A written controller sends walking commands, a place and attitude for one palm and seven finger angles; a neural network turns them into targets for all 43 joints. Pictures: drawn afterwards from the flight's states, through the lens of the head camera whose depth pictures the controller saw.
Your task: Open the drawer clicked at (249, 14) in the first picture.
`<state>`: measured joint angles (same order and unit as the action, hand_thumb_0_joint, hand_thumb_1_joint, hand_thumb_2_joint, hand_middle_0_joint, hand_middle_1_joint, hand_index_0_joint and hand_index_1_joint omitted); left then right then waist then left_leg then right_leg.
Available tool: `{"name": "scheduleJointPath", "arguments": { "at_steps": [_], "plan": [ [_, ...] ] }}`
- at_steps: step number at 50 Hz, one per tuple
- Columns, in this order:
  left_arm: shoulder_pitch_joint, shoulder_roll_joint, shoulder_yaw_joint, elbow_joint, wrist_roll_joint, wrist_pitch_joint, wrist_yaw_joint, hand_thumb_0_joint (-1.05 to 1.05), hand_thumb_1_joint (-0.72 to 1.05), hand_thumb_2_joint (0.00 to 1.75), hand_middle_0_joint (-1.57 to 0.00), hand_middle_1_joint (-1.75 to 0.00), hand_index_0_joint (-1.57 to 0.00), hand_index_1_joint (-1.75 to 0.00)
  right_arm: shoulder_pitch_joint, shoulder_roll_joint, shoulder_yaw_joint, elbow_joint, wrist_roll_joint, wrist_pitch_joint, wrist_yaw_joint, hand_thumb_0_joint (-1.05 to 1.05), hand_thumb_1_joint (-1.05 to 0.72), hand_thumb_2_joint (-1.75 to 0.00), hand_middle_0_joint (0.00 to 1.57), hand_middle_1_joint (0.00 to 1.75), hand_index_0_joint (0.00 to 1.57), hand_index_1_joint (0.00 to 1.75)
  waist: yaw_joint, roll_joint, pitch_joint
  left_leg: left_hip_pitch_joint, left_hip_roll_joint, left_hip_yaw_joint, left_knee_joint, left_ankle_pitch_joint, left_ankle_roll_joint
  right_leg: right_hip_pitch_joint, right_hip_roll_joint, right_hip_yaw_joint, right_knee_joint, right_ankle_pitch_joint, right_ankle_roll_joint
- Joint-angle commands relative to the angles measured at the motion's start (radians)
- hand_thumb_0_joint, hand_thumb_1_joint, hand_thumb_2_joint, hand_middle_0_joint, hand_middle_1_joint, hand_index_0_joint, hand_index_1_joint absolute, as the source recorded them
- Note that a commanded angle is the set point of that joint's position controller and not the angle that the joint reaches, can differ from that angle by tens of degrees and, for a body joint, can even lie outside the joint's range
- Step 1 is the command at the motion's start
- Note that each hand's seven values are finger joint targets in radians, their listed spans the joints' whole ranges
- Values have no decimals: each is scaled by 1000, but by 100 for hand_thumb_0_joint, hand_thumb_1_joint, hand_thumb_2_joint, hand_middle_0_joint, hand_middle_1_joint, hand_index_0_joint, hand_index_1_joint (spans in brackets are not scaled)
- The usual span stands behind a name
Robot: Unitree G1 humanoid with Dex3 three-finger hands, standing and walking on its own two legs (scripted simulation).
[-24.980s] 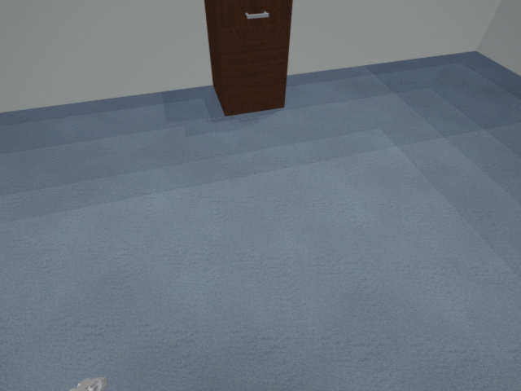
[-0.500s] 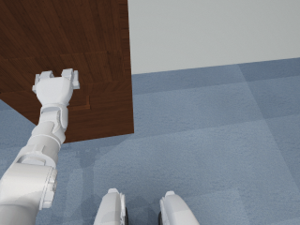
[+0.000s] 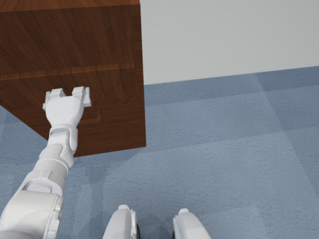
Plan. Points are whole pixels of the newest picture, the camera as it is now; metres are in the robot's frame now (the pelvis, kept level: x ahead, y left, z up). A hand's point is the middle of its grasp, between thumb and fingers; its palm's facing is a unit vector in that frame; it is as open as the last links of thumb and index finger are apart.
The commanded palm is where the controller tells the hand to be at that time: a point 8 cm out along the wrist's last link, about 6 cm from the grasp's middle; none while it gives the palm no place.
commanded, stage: pull the drawer open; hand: left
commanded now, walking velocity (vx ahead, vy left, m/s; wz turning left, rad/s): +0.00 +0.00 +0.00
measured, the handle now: (68, 99) +0.49 +0.25 -0.03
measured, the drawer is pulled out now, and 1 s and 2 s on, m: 0.02 0.14 0.25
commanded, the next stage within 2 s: none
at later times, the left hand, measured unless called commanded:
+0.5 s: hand (73, 141) +0.37 +0.22 -0.05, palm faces -0.03 -0.06 -1.00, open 5.1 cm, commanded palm +0.34 +0.21 +0.00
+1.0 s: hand (72, 162) +0.32 +0.21 -0.05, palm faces -0.02 -0.04 -1.00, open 5.1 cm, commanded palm +0.28 +0.21 +0.00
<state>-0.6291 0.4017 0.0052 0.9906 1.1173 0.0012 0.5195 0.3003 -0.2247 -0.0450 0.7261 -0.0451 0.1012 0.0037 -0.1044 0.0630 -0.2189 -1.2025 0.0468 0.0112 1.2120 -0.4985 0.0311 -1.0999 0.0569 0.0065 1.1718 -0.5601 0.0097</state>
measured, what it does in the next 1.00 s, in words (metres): stands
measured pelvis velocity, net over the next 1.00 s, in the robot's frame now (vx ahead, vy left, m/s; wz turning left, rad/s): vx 0.00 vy -0.01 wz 0.03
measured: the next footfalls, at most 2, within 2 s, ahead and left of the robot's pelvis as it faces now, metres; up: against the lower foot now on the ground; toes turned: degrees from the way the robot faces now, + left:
none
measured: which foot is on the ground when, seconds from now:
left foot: down 0.00-1.00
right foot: down 0.00-1.00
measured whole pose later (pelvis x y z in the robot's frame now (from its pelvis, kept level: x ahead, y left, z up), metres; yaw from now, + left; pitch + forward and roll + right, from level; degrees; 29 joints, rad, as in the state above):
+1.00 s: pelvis +0.00 -0.01 +0.01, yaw +2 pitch +21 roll -2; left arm -0.19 0.26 -0.10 0.67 1.14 0.06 0.61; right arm 0.19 -0.21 -0.05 0.67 -0.04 0.10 -0.01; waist -0.02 0.05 -0.22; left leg -1.05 0.03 0.00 1.15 -0.48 0.02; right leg -0.95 0.04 0.00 1.13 -0.56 -0.01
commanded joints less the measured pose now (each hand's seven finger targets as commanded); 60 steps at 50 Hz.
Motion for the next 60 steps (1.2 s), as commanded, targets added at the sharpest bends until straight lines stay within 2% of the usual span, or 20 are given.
{"name": "scheduleJointPath", "arguments": {
  "at_steps": [1,4,8,11,14,16,19,21,27,32,33,37,38,41,44,46,50,54,57,60],
  "plan": [
    [-160,153,42,-135,-6,-1,59,0,90,90,-40,-135,-40,-135,99,-162,-67,-64,-2,-16,-2,0,-90,-90,20,30,20,30,30,-3,-408,484,-25,-27,-127,433,-1,135,22,-55,-146,407,-50],
    [-136,140,39,-168,0,4,79,0,90,90,-40,-135,-40,-135,92,-158,-71,-68,-4,-12,0,0,-90,-90,20,30,20,30,37,8,-436,505,-27,-21,-129,457,-2,149,21,-54,-145,431,-49],
    [-85,91,15,-177,4,24,96,0,90,90,-40,-135,-40,-135,75,-153,-75,-73,-4,-6,4,0,-90,-90,20,30,20,30,42,8,-409,542,-26,-25,-143,481,-6,147,21,-60,-157,431,-52],
    [-57,101,26,-210,3,35,100,0,90,90,-40,-135,-40,-135,62,-153,-75,-79,-5,-4,5,0,-90,-90,20,30,20,30,52,4,-423,557,-25,-29,-150,506,-8,173,20,-58,-158,455,-54],
    [-22,55,-5,-243,2,39,104,0,90,90,-40,-135,-40,-135,42,-144,-75,-92,-2,-1,6,0,-90,-90,20,30,20,30,50,2,-417,565,-30,-15,-155,500,-5,191,18,-54,-175,471,-50],
    [34,71,15,-258,-2,43,104,0,90,90,-40,-135,-40,-135,34,-145,-74,-100,-4,-2,5,0,-90,-90,20,30,20,30,67,-4,-415,559,-32,-17,-159,509,-6,217,18,-53,-173,485,-55],
    [92,56,5,-280,4,43,107,0,90,90,-40,-135,-40,-135,14,-138,-71,-112,-1,-2,1,0,-90,-90,20,30,20,30,68,-38,-393,538,-37,-8,-165,485,-2,244,16,-48,-183,498,-51],
    [115,62,10,-320,7,40,111,0,90,90,-40,-135,-40,-135,2,-140,-69,-118,-3,-5,2,0,-90,-90,20,30,20,30,79,-4,-389,548,-36,-13,-167,496,-4,244,14,-47,-181,498,-56],
    [163,30,-13,-375,21,49,134,0,90,90,-40,-135,-40,-135,-36,-132,-66,-131,-4,-4,1,0,-90,-90,20,30,20,30,71,-18,-360,538,-41,-8,-171,448,-3,240,13,-48,-188,473,-54],
    [208,71,23,-391,25,59,143,0,90,90,-40,-135,-40,-135,-60,-131,-62,-134,-6,-8,-8,0,-90,-90,20,30,20,30,87,-27,-352,513,-48,-1,-171,402,-1,256,10,-37,-190,452,-54],
    [205,55,7,-403,19,61,143,0,90,90,-40,-135,-40,-135,-58,-131,-61,-139,-5,-11,-8,0,-90,-90,20,30,20,30,84,-15,-326,514,-49,-4,-173,391,0,249,12,-40,-194,440,-57],
    [254,35,-4,-425,18,70,145,0,90,90,-40,-135,-40,-135,-83,-126,-59,-148,-3,-15,-10,0,-90,-90,20,30,20,30,93,-26,-342,518,-51,-2,-180,372,-1,250,11,-40,-197,409,-55],
    [242,18,-19,-434,13,70,143,0,90,90,-40,-135,-40,-135,-79,-124,-62,-148,-3,-19,-12,0,-90,-90,20,30,20,30,80,-39,-326,515,-50,-1,-176,362,2,250,10,-39,-203,412,-54],
    [284,33,-2,-444,8,76,140,0,90,90,-40,-135,-40,-135,-93,-127,-58,-154,-2,-26,-13,0,-90,-90,20,30,20,30,97,-36,-318,502,-52,-5,-185,337,1,253,11,-37,-205,381,-58],
    [263,18,-27,-459,14,74,138,0,90,90,-40,-135,-40,-135,-102,-123,-55,-156,0,-29,-17,0,-90,-90,20,30,20,30,84,-41,-302,497,-52,-2,-184,309,3,235,9,-35,-211,353,-54],
    [320,32,-4,-458,10,77,135,0,90,90,-40,-135,-40,-135,-106,-125,-54,-162,-1,-32,-18,0,-90,-90,20,30,20,30,103,-43,-306,495,-52,-5,-186,314,1,246,11,-35,-206,355,-58],
    [312,0,-41,-473,13,74,131,0,90,90,-40,-135,-40,-135,-109,-120,-54,-164,2,-42,-22,0,-90,-90,20,30,20,30,93,-50,-280,485,-53,-2,-188,274,3,229,9,-33,-213,315,-56],
    [392,-9,-44,-516,8,81,130,0,90,90,-40,-135,-40,-135,-122,-118,-53,-175,2,-43,-19,0,-90,-90,20,30,20,30,109,-52,-324,505,-55,2,-184,309,2,252,8,-33,-204,352,-56],
    [462,-15,-49,-555,9,84,128,0,90,90,-40,-135,-40,-135,-133,-118,-51,-187,3,-40,-15,0,-90,-90,20,30,20,30,122,-47,-322,514,-54,1,-186,330,0,259,9,-31,-198,374,-59],
    [520,-46,-79,-587,6,92,126,0,90,90,-40,-135,-40,-135,-137,-117,-53,-198,3,-40,-10,0,-90,-90,20,30,20,30,114,-58,-283,514,-53,0,-189,318,2,261,9,-37,-207,370,-61]
  ]
}}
